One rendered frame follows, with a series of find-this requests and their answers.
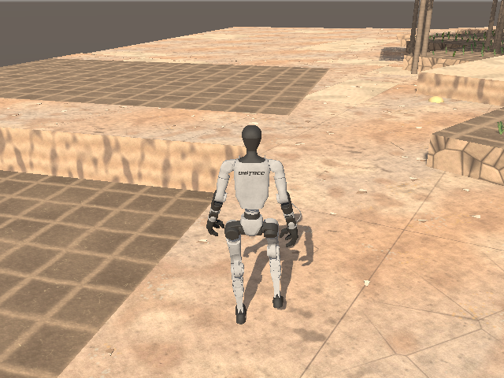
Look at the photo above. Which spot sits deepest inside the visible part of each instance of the left robot foot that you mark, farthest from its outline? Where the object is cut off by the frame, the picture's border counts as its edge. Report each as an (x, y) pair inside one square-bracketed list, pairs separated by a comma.
[(240, 317)]

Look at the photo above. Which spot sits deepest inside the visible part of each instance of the right robot hand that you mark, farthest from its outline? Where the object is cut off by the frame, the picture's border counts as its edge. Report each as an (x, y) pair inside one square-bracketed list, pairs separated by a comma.
[(293, 235)]

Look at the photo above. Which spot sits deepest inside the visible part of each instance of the right robot forearm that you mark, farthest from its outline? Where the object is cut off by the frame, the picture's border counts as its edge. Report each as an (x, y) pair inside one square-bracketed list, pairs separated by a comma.
[(288, 213)]

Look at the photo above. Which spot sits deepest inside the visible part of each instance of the left robot upper arm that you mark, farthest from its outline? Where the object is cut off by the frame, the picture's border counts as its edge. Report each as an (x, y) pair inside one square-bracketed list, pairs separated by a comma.
[(223, 178)]

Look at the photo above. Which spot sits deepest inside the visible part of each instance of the left robot hand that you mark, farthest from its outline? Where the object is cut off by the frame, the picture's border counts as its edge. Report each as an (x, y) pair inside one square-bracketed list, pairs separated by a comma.
[(215, 224)]

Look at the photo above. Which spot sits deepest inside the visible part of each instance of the left robot forearm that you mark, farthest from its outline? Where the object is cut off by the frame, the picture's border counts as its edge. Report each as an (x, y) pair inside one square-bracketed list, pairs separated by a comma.
[(214, 209)]

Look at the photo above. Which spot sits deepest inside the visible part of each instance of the humanoid robot head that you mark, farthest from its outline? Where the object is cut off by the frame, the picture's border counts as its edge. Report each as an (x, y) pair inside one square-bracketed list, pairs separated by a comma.
[(251, 135)]

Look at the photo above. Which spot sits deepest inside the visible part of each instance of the right robot upper arm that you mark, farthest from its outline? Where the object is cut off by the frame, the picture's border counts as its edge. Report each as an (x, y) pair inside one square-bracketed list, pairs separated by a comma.
[(280, 180)]

